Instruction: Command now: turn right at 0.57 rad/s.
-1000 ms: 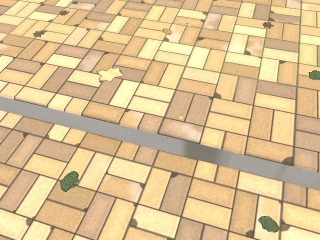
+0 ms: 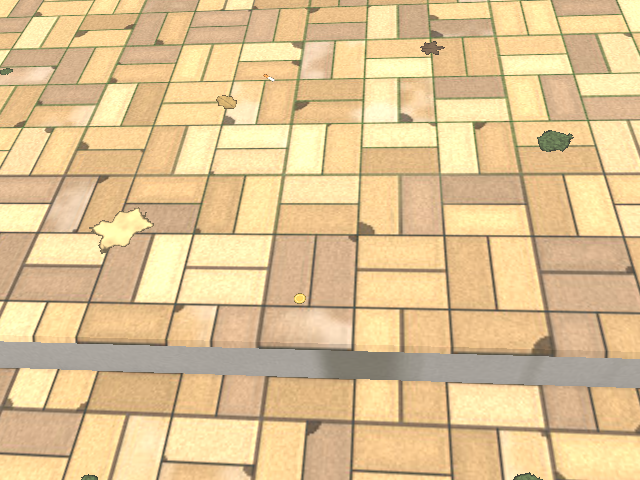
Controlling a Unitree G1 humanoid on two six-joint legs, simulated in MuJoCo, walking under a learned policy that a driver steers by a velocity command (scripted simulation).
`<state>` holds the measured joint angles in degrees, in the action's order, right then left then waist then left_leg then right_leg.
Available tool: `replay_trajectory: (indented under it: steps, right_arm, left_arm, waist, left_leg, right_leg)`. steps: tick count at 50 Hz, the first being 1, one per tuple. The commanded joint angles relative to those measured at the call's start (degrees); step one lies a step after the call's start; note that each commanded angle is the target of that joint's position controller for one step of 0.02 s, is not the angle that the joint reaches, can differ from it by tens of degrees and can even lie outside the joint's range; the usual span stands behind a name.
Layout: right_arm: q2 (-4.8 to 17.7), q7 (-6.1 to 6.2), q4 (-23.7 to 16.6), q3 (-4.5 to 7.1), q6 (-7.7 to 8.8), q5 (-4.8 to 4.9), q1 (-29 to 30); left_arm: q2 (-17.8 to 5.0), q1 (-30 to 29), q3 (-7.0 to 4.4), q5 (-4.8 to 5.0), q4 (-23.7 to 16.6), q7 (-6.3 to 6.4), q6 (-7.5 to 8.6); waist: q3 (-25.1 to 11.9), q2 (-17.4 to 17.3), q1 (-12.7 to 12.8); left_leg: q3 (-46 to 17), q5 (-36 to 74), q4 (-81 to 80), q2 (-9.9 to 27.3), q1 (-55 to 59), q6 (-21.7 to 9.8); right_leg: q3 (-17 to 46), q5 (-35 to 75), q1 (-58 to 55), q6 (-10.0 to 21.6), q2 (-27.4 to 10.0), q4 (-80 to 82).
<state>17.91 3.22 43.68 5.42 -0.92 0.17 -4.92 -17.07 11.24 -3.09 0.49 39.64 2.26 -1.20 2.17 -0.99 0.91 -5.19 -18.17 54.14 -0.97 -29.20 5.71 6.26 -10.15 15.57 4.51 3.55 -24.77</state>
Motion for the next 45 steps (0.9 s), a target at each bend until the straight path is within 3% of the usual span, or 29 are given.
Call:
replay_trajectory:
  steps: [1, 8, 11, 12, 13, 14, 15, 17, 18, 21, 24, 25, 26, 28, 29, 30, 31, 32, 33, 34, 35, 36, 39, 42, 43, 44, 45]
  right_arm:
    - [3.75, -0.43, -3.89, 0.66, 1.26, 0.15, 2.86]
    - [5.03, -2.15, -3.54, 0.61, 2.92, 0.65, 1.55]
    - [5.50, -2.84, -2.06, 0.97, 3.44, 0.62, -3.06]
    - [8.12, -2.65, -1.87, 1.63, 3.23, -0.01, -4.35]
    - [12.69, -2.16, -2.80, 2.23, 2.46, -1.10, -1.87]
    - [10.94, -2.39, -3.26, 1.91, 2.49, -2.73, -2.28]
    - [8.29, -2.32, -4.07, 1.00, 2.68, -2.11, -0.20]
    - [5.33, -2.05, -4.31, 0.01, 2.56, -0.42, 2.36]
    - [5.07, -1.94, -4.02, -0.36, 2.45, -0.02, 2.05]
    - [5.40, -1.67, -2.79, -0.69, 1.89, -0.46, -1.01]
    - [5.01, -2.03, -2.00, -1.39, 1.64, -0.41, -0.58]
    - [5.60, -2.42, -1.46, -1.36, 1.51, -0.27, -1.41]
    - [6.67, -2.74, -0.91, -1.23, 1.36, 0.02, -2.48]
    - [7.95, -3.12, -0.30, -1.15, 1.37, 1.18, -2.78]
    - [8.30, -3.27, 0.07, -1.17, 1.94, 1.44, -4.49]
    - [7.20, -3.69, -0.46, -1.66, 2.79, 0.42, -4.44]
    - [3.90, -3.99, -1.14, -2.40, 3.44, 0.34, -5.01]
    - [3.82, -4.46, -0.36, -2.47, 1.46, -1.28, -3.42]
    - [4.76, -4.94, -1.14, -1.84, 0.23, -1.86, -1.43]
    - [6.08, -5.58, -1.84, -1.05, -0.61, -1.86, 0.40]
    - [5.98, -6.20, -2.22, -0.70, -1.12, -1.46, 0.17]
    - [5.38, -6.73, -1.95, -0.72, -1.17, -1.25, -1.27]
    - [4.18, -7.65, -1.59, -1.10, -0.73, -1.26, -1.38]
    - [4.21, -8.08, -2.00, -1.22, -0.71, -1.02, -2.10]
    - [4.15, -7.91, -1.31, -1.22, -0.53, -1.07, -4.50]
    - [4.21, -7.60, 0.56, -1.08, -0.18, -1.36, -9.34]
    - [6.04, -7.06, 3.45, -0.27, 0.37, -1.80, -16.25]
  left_arm:
    - [-10.61, 0.06, -3.09, -0.03, -3.84, 0.41, 0.04]
    - [-11.12, -2.56, -3.63, 0.26, -5.46, -0.39, -0.81]
    - [-10.42, -4.74, -3.48, 1.36, -6.30, -0.12, -1.42]
    - [-8.43, -3.03, -2.98, 1.23, -6.41, -0.05, -1.43]
    - [-5.57, 0.94, -2.26, 0.75, -6.74, -0.36, -1.10]
    - [-10.21, 0.39, -3.66, 0.35, -6.58, -0.33, -0.47]
    - [-13.19, 1.42, -4.69, 0.00, -5.54, -0.35, -0.37]
    - [-11.01, 2.31, -4.57, -0.14, -3.44, -0.05, -1.20]
    - [-9.49, 2.40, -4.10, -0.13, -3.32, -0.10, -1.50]
    - [-6.61, -0.68, -2.83, 0.38, -4.59, -0.16, -1.13]
    - [-2.90, -1.91, -0.99, -0.76, -4.73, -0.30, -0.74]
    - [-2.22, -2.30, -0.65, -0.84, -4.38, -0.36, -0.56]
    - [-3.21, -1.97, -0.96, -0.66, -3.79, -0.34, -0.43]
    - [-5.06, 1.13, -1.71, -0.55, -1.95, -0.27, -0.21]
    - [-7.67, 1.46, -2.27, -0.67, -2.10, 0.09, -0.15]
    - [-10.76, 3.51, -2.90, -0.91, -2.43, 0.82, -0.29]
    - [-13.91, 3.49, -3.77, -1.21, -1.61, 0.91, -0.77]
    - [-10.63, 4.95, -2.98, -2.97, -0.94, -0.75, -0.57]
    - [-10.45, 5.51, -3.05, -3.25, -0.58, -1.30, -0.33]
    - [-10.12, 6.50, -2.90, -3.72, -0.23, -1.42, -0.19]
    - [-9.32, 6.23, -2.55, -3.65, 0.52, -1.26, 0.19]
    - [-8.65, 4.84, -2.39, -3.18, 0.71, -1.09, 0.66]
    - [-8.00, 3.02, -2.47, -2.84, 0.77, -1.12, 1.89]
    - [-9.44, 2.04, -3.15, -2.71, 1.49, -1.71, 2.65]
    - [-9.87, 1.19, -3.34, -2.52, 1.65, -1.85, 2.68]
    - [-9.63, 0.14, -3.33, -2.27, 1.66, -1.89, 2.62]
    - [-7.90, 0.54, -2.73, -2.68, 1.67, -1.98, 2.68]
  waist:
    - [-5.60, 8.98, 0.93]
    - [-7.28, 10.08, 0.63]
    - [-7.93, 8.99, -2.45]
    - [-9.19, 4.64, -1.76]
    - [-8.35, -10.76, 2.33]
    - [-6.45, -12.72, 0.29]
    - [-5.52, -7.93, 1.15]
    - [-3.97, -5.63, 1.47]
    - [-3.32, -6.00, 0.92]
    - [-3.58, -7.51, -1.16]
    - [-5.42, -8.73, -1.62]
    - [-5.04, -9.72, -2.36]
    - [-4.45, -9.97, -2.59]
    - [-3.23, -8.58, -0.42]
    - [-3.89, -7.01, -0.65]
    - [-6.98, -2.36, -0.58]
    - [-8.97, 8.84, -2.08]
    - [-8.09, 12.24, 1.75]
    - [-4.22, 14.51, 2.97]
    - [-0.40, 14.01, 4.09]
    - [2.93, 13.56, 2.98]
    - [3.94, 13.03, 1.48]
    - [2.64, 11.41, 1.01]
    - [1.86, 11.68, -0.07]
    - [1.68, 10.70, -1.68]
    - [0.93, 8.17, -4.22]
    - [-0.92, 2.42, -6.72]
  left_leg:
    - [-1.01, -0.25, -6.90, -0.29, -4.08, 0.61]
    - [-1.40, -2.64, -18.70, -1.99, 6.26, -1.09]
    - [0.12, 9.29, -34.58, -1.08, 16.87, -3.27]
    - [-4.52, 13.93, -36.39, 5.80, 24.37, -5.91]
    - [-17.22, 25.12, -36.46, 17.46, 29.04, -12.96]
    - [-24.26, 28.56, -37.57, 23.60, 24.64, -20.92]
    - [-20.68, 26.71, -37.06, 22.69, 22.81, -21.33]
    - [-12.26, 21.44, -35.90, 15.73, 22.53, -17.30]
    - [-10.54, 23.43, -35.71, 14.87, 22.45, -17.41]
    - [-6.62, 26.55, -35.70, 12.99, 24.94, -18.34]
    - [-4.96, 26.89, -34.88, 11.86, 23.46, -17.75]
    - [-5.27, 26.68, -34.86, 11.48, 22.00, -17.61]
    - [-6.29, 26.55, -34.36, 11.27, 21.22, -17.54]
    - [-7.57, 26.94, -32.60, 10.40, 18.64, -16.02]
    - [-8.57, 25.60, -32.20, 9.98, 15.78, -13.69]
    - [-7.30, 20.26, -29.44, 8.31, 11.91, -10.58]
    - [-0.16, 4.79, -26.06, 1.85, 7.68, -7.18]
    - [3.90, -3.47, -20.56, -2.11, 6.97, -6.33]
    - [5.83, -9.80, -12.88, -2.54, 3.53, -6.64]
    - [4.81, -12.45, -5.23, -1.10, -0.69, -7.28]
    - [3.45, -11.54, -1.56, 0.56, -3.25, -7.91]
    - [3.07, -9.50, -1.68, 1.63, -3.79, -8.20]
    - [5.98, -6.72, -7.31, 1.81, 0.27, -8.33]
    - [8.66, -5.36, -16.55, 1.10, 10.14, -9.45]
    - [10.14, -2.49, -20.50, 0.26, 15.26, -9.88]
    - [11.70, 0.18, -24.03, -1.54, 23.01, -10.20]
    - [9.92, -3.07, -26.08, -3.11, 31.87, -10.78]
  right_leg:
    - [17.04, 8.05, -10.82, 7.59, -12.96, 5.53]
    - [24.18, 16.22, -9.04, 8.18, -12.19, 2.38]
    - [23.71, 15.06, -5.98, 4.69, -8.74, -1.31]
    - [20.48, 3.31, -0.05, 1.71, -5.58, -6.24]
    - [9.45, -18.93, 10.81, -1.96, 3.47, -17.08]
    - [5.51, -27.84, 16.12, -4.88, 4.19, -29.50]
    - [5.63, -24.37, 15.92, -6.39, 1.41, -37.06]
    - [4.99, -18.26, 16.65, -8.51, 1.01, -41.86]
    - [4.78, -16.73, 17.07, -9.37, 1.13, -43.30]
    - [1.65, -14.83, 15.95, -10.62, 0.18, -36.14]
    - [-1.67, -15.15, 5.95, -10.83, -3.83, -20.00]
    - [-3.21, -15.08, 2.53, -10.83, -3.67, -14.69]
    - [-4.38, -12.56, 0.01, -10.73, -2.78, -9.71]
    - [-5.68, -0.17, -7.31, -8.85, -1.40, 5.39]
    - [-2.96, 4.91, -12.45, -7.05, -3.40, 6.99]
    - [1.12, 16.09, -18.93, -4.99, -9.45, 3.68]
    - [4.01, 12.06, -19.38, -0.02, -13.68, 1.50]
    - [8.90, 0.04, -16.90, 2.52, -17.61, 6.17]
    - [11.77, -12.66, -13.98, 4.41, -19.47, 10.23]
    - [14.25, -20.53, -11.86, 6.06, -21.06, 13.98]
    - [13.91, -21.89, -10.28, 6.53, -21.58, 15.96]
    - [11.69, -21.82, -10.43, 5.86, -20.65, 16.61]
    - [4.77, -17.10, -11.49, 4.17, -18.41, 15.98]
    - [0.12, -16.25, -6.92, 3.20, -18.12, 14.43]
    - [-1.67, -16.52, -4.01, 2.80, -17.82, 12.30]
    - [-4.22, -17.49, 0.98, 2.15, -16.68, 7.45]
    - [-7.79, -17.42, 6.90, 1.10, -13.95, -2.62]
